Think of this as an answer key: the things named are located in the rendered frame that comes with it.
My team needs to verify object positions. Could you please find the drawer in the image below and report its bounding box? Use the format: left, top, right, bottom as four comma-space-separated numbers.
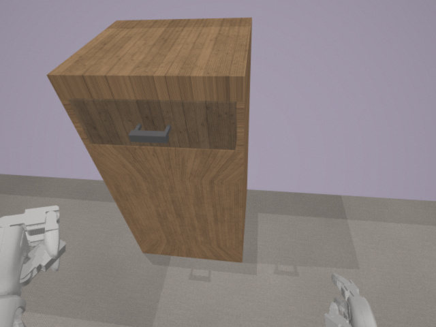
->
68, 98, 237, 150

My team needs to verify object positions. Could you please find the robot right hand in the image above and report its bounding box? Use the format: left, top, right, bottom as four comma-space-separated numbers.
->
324, 273, 377, 327

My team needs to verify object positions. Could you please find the robot left hand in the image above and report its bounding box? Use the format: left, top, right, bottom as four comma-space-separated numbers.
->
0, 206, 65, 296

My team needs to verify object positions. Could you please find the left robot forearm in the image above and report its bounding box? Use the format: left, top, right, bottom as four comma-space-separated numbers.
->
0, 295, 27, 327

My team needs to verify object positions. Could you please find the cabinet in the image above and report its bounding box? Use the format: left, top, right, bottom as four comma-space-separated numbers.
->
47, 18, 252, 263

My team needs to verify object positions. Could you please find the handle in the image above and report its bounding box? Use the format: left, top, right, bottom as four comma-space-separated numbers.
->
128, 124, 171, 143

